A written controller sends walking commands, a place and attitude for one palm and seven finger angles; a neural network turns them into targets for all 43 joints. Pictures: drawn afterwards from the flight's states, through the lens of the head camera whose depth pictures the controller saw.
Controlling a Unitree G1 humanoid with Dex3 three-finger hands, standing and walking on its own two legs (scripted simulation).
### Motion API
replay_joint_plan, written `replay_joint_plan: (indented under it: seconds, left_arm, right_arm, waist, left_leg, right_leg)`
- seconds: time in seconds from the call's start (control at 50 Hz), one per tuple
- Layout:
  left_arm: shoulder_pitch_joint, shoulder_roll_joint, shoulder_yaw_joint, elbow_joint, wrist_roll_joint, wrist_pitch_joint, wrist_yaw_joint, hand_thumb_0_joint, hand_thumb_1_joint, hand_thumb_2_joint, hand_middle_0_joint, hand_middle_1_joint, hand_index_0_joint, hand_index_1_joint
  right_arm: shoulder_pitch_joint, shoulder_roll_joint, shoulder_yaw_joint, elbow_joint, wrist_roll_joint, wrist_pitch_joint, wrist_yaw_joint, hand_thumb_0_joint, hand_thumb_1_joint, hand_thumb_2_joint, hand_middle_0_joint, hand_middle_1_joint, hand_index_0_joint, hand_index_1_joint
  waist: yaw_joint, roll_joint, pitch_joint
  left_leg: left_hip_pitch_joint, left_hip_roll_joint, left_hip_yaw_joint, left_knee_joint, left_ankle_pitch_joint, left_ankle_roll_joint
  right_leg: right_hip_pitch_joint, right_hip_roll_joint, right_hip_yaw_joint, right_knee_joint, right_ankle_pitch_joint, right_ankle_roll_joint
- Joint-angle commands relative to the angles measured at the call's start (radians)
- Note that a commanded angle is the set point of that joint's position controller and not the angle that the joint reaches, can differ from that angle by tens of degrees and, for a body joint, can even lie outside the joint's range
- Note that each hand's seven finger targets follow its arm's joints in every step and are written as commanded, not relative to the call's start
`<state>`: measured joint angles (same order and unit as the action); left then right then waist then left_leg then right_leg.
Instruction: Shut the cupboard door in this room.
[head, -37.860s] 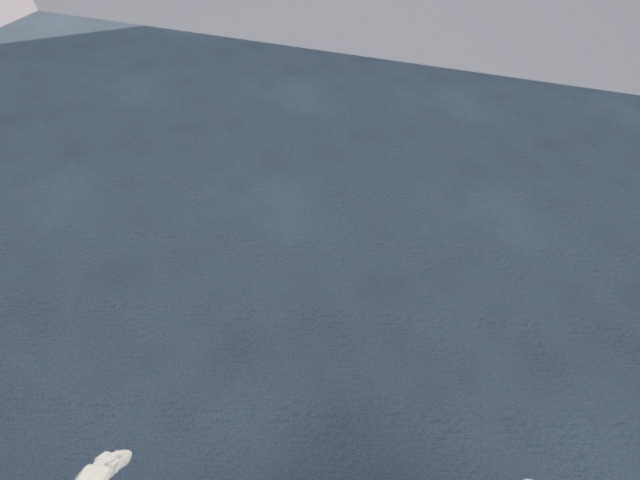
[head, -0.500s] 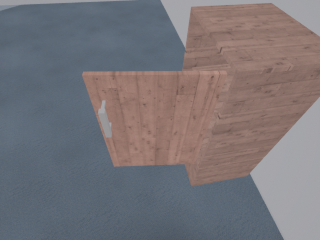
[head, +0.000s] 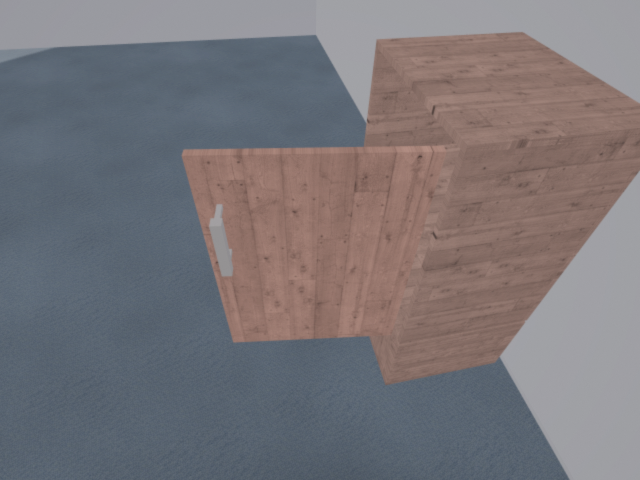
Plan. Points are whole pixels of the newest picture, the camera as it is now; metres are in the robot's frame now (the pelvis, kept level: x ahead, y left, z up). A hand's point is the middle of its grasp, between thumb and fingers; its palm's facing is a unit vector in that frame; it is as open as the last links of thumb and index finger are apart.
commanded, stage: look again from close up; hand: left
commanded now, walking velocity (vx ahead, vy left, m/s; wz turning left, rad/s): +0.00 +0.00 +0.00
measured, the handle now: (223, 241) +0.52 +0.21 -0.05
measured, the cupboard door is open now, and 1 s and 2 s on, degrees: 82 82 82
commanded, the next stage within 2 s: shuffle to correct the standing spot in 0.18 s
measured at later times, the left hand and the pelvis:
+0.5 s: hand out of the picture -0.05 +0.14 -0.18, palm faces +0.07 -0.99 -0.13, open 7.4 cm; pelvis +0.00 -0.01 +0.00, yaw +1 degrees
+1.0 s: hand (206, 476) +0.17 +0.18 -0.17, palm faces +0.09 -0.98 -0.18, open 7.3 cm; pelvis +0.11 -0.01 +0.01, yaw +6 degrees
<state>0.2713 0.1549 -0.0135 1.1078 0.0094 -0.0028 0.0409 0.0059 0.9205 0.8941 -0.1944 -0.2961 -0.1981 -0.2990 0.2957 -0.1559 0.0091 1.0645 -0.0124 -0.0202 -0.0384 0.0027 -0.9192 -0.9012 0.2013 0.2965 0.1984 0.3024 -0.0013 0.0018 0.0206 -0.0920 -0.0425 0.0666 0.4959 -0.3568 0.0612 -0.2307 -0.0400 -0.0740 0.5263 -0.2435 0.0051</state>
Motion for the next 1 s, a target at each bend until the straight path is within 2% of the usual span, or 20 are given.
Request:
replay_joint_plan:
  seconds: [0.0, 0.08, 0.26, 0.36, 0.42, 0.46, 0.5, 0.54, 0.56, 0.6, 0.62, 0.64, 0.66, 0.68, 0.72, 0.76, 0.86, 0.92, 0.94, 0.98]
  left_arm:
    - [0.061, 0.068, 0.006, -0.035, 0.006, -0.004, -0.003, 0.000, 0.900, 0.900, -0.200, -0.300, -0.200, -0.300]
    - [0.081, 0.064, 0.007, -0.042, 0.008, -0.005, -0.006, 0.000, 0.900, 0.900, -0.200, -0.300, -0.200, -0.300]
    - [0.116, 0.048, 0.010, -0.033, 0.006, -0.014, -0.006, 0.000, 0.900, 0.900, -0.200, -0.300, -0.200, -0.300]
    - [0.133, 0.042, 0.024, -0.040, 0.021, -0.008, -0.013, 0.000, 0.900, 0.900, -0.200, -0.300, -0.200, -0.300]
    - [0.163, 0.045, 0.031, -0.043, 0.021, -0.012, -0.017, 0.000, 0.900, 0.900, -0.200, -0.300, -0.200, -0.300]
    - [0.194, 0.049, 0.039, -0.036, 0.016, -0.021, -0.016, 0.000, 0.900, 0.900, -0.200, -0.300, -0.200, -0.300]
    - [0.241, 0.087, 0.052, -0.027, 0.011, -0.028, -0.011, 0.000, 0.900, 0.900, -0.200, -0.300, -0.200, -0.300]
    - [0.251, 0.117, 0.066, -0.031, 0.013, -0.032, -0.003, 0.000, 0.900, 0.900, -0.200, -0.300, -0.200, -0.300]
    - [0.232, 0.111, 0.066, -0.037, 0.016, -0.034, -0.002, 0.000, 0.900, 0.900, -0.200, -0.300, -0.200, -0.300]
    - [0.161, 0.102, 0.062, -0.055, 0.017, -0.036, -0.003, 0.000, 0.900, 0.900, -0.200, -0.300, -0.200, -0.300]
    - [0.118, 0.081, 0.056, -0.065, 0.013, -0.032, -0.005, 0.000, 0.900, 0.900, -0.200, -0.300, -0.200, -0.300]
    - [0.099, 0.032, 0.046, -0.072, 0.010, -0.029, -0.012, 0.000, 0.900, 0.900, -0.200, -0.300, -0.200, -0.300]
    - [0.067, -0.007, 0.033, -0.099, 0.009, -0.033, -0.018, 0.000, 0.900, 0.900, -0.200, -0.300, -0.200, -0.300]
    - [0.005, 0.026, 0.035, -0.117, 0.021, -0.035, -0.016, 0.000, 0.900, 0.900, -0.200, -0.300, -0.200, -0.300]
    - [0.005, 0.039, 0.045, -0.103, 0.017, -0.044, -0.024, 0.000, 0.900, 0.900, -0.200, -0.300, -0.200, -0.300]
    - [-0.031, 0.018, 0.044, -0.108, 0.009, -0.041, -0.035, 0.000, 0.900, 0.900, -0.200, -0.300, -0.200, -0.300]
    - [-0.098, 0.002, 0.043, -0.135, 0.010, -0.019, -0.051, 0.000, 0.900, 0.900, -0.200, -0.300, -0.200, -0.300]
    - [-0.168, 0.005, 0.039, -0.168, 0.007, -0.022, -0.054, 0.000, 0.900, 0.900, -0.200, -0.300, -0.200, -0.300]
    - [-0.150, 0.006, 0.037, -0.163, 0.005, -0.025, -0.051, 0.000, 0.900, 0.900, -0.200, -0.300, -0.200, -0.300]
    - [-0.019, 0.034, 0.046, -0.126, 0.003, -0.034, -0.039, 0.000, 0.900, 0.900, -0.200, -0.300, -0.200, -0.300]
  right_arm:
    - [0.059, -0.099, -0.009, -0.039, 0.001, -0.007, 0.004, 0.000, -0.900, -0.900, 0.200, 0.300, 0.200, 0.300]
    - [0.074, -0.099, -0.010, -0.031, -0.001, -0.007, 0.009, 0.000, -0.900, -0.900, 0.200, 0.300, 0.200, 0.300]
    - [0.116, -0.073, -0.005, 0.006, 0.002, -0.009, 0.009, 0.000, -0.900, -0.900, 0.200, 0.300, 0.200, 0.300]
    - [0.133, -0.087, -0.017, 0.017, -0.008, 0.005, 0.011, 0.000, -0.900, -0.900, 0.200, 0.300, 0.200, 0.300]
    - [0.130, -0.074, -0.018, 0.010, -0.007, 0.006, 0.012, 0.000, -0.900, -0.900, 0.200, 0.300, 0.200, 0.300]
    - [0.129, -0.051, -0.015, 0.005, -0.007, 0.000, 0.012, 0.000, -0.900, -0.900, 0.200, 0.300, 0.200, 0.300]
    - [0.139, -0.019, -0.011, -0.001, -0.006, -0.004, 0.013, 0.000, -0.900, -0.900, 0.200, 0.300, 0.200, 0.300]
    - [0.126, -0.016, -0.019, -0.012, -0.008, -0.002, 0.019, 0.000, -0.900, -0.900, 0.200, 0.300, 0.200, 0.300]
    - [0.113, -0.016, -0.020, -0.020, -0.009, -0.005, 0.023, 0.000, -0.900, -0.900, 0.200, 0.300, 0.200, 0.300]
    - [0.157, 0.004, -0.017, 0.000, -0.007, -0.013, 0.031, 0.000, -0.900, -0.900, 0.200, 0.300, 0.200, 0.300]
    - [0.213, 0.017, -0.013, 0.030, -0.008, -0.019, 0.031, 0.000, -0.900, -0.900, 0.200, 0.300, 0.200, 0.300]
    - [0.288, -0.032, -0.020, 0.061, -0.012, -0.030, 0.024, 0.000, -0.900, -0.900, 0.200, 0.300, 0.200, 0.300]
    - [0.369, -0.105, -0.036, 0.080, -0.018, -0.036, 0.007, 0.000, -0.900, -0.900, 0.200, 0.300, 0.200, 0.300]
    - [0.378, -0.105, -0.033, 0.093, -0.020, -0.037, -0.004, 0.000, -0.900, -0.900, 0.200, 0.300, 0.200, 0.300]
    - [0.331, -0.071, -0.020, 0.076, -0.016, -0.053, -0.011, 0.000, -0.900, -0.900, 0.200, 0.300, 0.200, 0.300]
    - [0.288, -0.091, -0.022, 0.054, -0.019, -0.062, -0.011, 0.000, -0.900, -0.900, 0.200, 0.300, 0.200, 0.300]
    - [0.270, -0.082, -0.019, 0.052, -0.018, -0.064, -0.014, 0.000, -0.900, -0.900, 0.200, 0.300, 0.200, 0.300]
    - [0.259, -0.083, -0.019, 0.046, -0.026, -0.058, -0.015, 0.000, -0.900, -0.900, 0.200, 0.300, 0.200, 0.300]
    - [0.249, -0.097, -0.021, 0.044, -0.025, -0.052, -0.015, 0.000, -0.900, -0.900, 0.200, 0.300, 0.200, 0.300]
    - [0.203, -0.126, -0.031, 0.033, -0.012, -0.041, -0.016, 0.000, -0.900, -0.900, 0.200, 0.300, 0.200, 0.300]
  waist:
    - [0.008, -0.001, 0.154]
    - [0.009, -0.011, 0.153]
    - [0.007, -0.002, 0.113]
    - [0.009, 0.029, 0.148]
    - [0.018, -0.024, 0.174]
    - [0.026, -0.073, 0.172]
    - [0.035, -0.159, 0.125]
    - [0.029, -0.182, 0.097]
    - [0.023, -0.171, 0.110]
    - [-0.025, -0.096, 0.094]
    - [-0.047, -0.007, 0.093]
    - [-0.070, 0.170, 0.088]
    - [-0.097, 0.330, 0.084]
    - [-0.103, 0.271, 0.138]
    - [-0.066, 0.148, 0.123]
    - [-0.053, 0.063, 0.110]
    - [-0.043, 0.133, 0.109]
    - [-0.051, 0.135, 0.112]
    - [-0.038, 0.130, 0.085]
    - [0.027, 0.099, -0.001]
  left_leg:
    - [-0.239, 0.150, -0.159, -0.215, 0.062, -0.018]
    - [-0.263, 0.142, -0.168, -0.250, -0.061, -0.010]
    - [-0.239, 0.133, -0.154, -0.234, -0.047, -0.006]
    - [-0.306, 0.151, -0.200, -0.253, -0.303, 0.031]
    - [-0.356, 0.134, -0.203, -0.201, -0.284, 0.043]
    - [-0.380, 0.083, -0.152, -0.096, -0.194, 0.031]
    - [-0.407, 0.017, -0.044, 0.100, -0.100, 0.008]
    - [-0.393, 0.035, -0.019, 0.249, -0.118, 0.006]
    - [-0.386, 0.048, -0.024, 0.258, -0.125, 0.007]
    - [-0.212, 0.056, -0.008, 0.089, -0.056, 0.006]
    - [-0.087, 0.046, -0.021, -0.027, 0.008, 0.003]
    - [-0.011, 0.155, -0.216, -0.126, 0.044, 0.040]
    - [0.080, 0.345, -0.477, -0.234, 0.216, 0.121]
    - [0.124, 0.385, -0.516, -0.233, 0.461, 0.176]
    - [0.146, 0.385, -0.418, -0.157, 0.823, 0.206]
    - [0.143, 0.355, -0.316, -0.153, 0.884, 0.189]
    - [0.106, 0.272, -0.163, -0.206, 0.813, 0.116]
    - [0.088, 0.249, -0.112, -0.168, 0.932, 0.094]
    - [0.081, 0.239, -0.100, -0.129, 1.002, 0.085]
    - [0.050, 0.232, -0.105, -0.006, 1.052, 0.052]
  right_leg:
    - [0.033, -0.056, 0.091, -0.091, 0.028, -0.045]
    - [0.040, -0.056, 0.095, -0.105, 0.011, -0.044]
    - [0.044, -0.064, 0.105, -0.125, -0.001, -0.046]
    - [0.009, -0.033, 0.056, -0.058, -0.215, -0.047]
    - [0.023, -0.042, 0.090, -0.070, -0.245, -0.057]
    - [0.047, -0.092, 0.161, -0.120, -0.287, -0.082]
    - [0.106, -0.194, 0.287, -0.218, -0.377, -0.137]
    - [0.069, -0.277, 0.366, -0.302, -0.470, -0.191]
    - [0.039, -0.280, 0.350, -0.302, -0.432, -0.196]
    - [-0.074, -0.243, 0.206, -0.209, -0.311, -0.167]
    - [-0.157, -0.168, 0.095, -0.111, -0.266, -0.132]
    - [-0.253, -0.057, -0.012, 0.095, -0.224, -0.076]
    - [-0.397, 0.029, -0.089, 0.308, -0.266, -0.031]
    - [-0.488, 0.021, -0.015, 0.465, -0.334, -0.044]
    - [-0.514, -0.028, 0.034, 0.571, -0.270, -0.048]
    - [-0.500, -0.035, 0.030, 0.576, -0.212, -0.039]
    - [-0.460, -0.012, -0.012, 0.490, -0.048, -0.031]
    - [-0.365, 0.014, -0.050, 0.295, -0.029, -0.046]
    - [-0.282, 0.037, -0.062, 0.230, -0.017, -0.049]
    - [-0.043, 0.059, -0.040, 0.080, 0.099, -0.054]
